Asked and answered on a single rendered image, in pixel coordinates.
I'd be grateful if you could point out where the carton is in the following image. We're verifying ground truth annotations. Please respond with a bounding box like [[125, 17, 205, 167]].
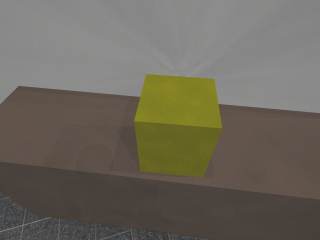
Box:
[[134, 74, 222, 178]]

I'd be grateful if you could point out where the pedestal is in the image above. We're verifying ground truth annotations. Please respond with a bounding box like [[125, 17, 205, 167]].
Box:
[[0, 86, 320, 240]]

